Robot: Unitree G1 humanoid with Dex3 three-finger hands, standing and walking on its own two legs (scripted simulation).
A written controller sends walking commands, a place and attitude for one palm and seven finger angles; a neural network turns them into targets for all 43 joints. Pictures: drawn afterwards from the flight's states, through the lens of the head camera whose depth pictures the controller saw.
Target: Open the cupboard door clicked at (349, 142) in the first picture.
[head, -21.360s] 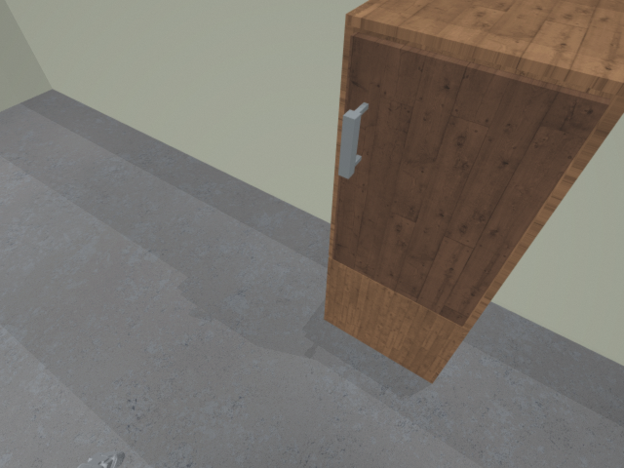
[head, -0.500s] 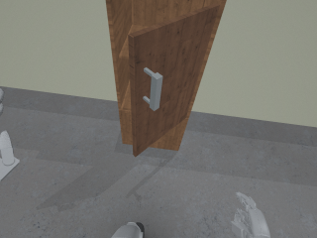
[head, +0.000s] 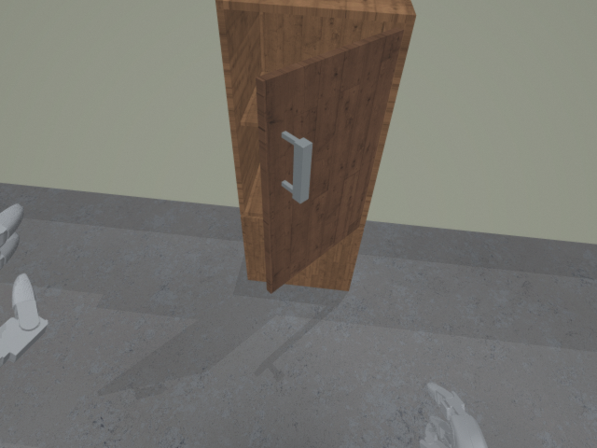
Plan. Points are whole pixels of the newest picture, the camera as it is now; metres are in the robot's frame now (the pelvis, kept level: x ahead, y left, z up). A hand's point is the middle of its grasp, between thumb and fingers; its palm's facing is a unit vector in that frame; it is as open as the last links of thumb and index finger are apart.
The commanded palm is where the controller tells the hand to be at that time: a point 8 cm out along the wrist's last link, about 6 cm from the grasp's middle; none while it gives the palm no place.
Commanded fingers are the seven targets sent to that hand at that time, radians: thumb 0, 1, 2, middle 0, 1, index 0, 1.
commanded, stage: stop stepping back and stand still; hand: left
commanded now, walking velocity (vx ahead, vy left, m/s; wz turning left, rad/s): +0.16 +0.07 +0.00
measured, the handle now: (294, 167) +0.58 +0.05 +0.06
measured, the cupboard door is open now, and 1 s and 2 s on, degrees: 50 50 50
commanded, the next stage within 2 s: let the arm hang, fingers relaxed in 0.18 s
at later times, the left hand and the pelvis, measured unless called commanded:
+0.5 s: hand out of the picture +0.12 +0.22 -0.13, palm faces +0.06 -0.96 -0.28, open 7.4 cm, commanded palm none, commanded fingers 0.00 0.90 0.90 -0.20 -0.30 -0.20 -0.30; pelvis -0.01 +0.01 -0.01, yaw +3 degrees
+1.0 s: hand out of the picture -0.07 +0.19 -0.17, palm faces +0.09 -0.97 -0.23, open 7.3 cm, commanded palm none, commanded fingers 0.00 0.90 0.90 -0.20 -0.30 -0.20 -0.30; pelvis -0.02 +0.01 +0.00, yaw +4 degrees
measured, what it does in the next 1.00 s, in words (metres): steps on the spot: left foot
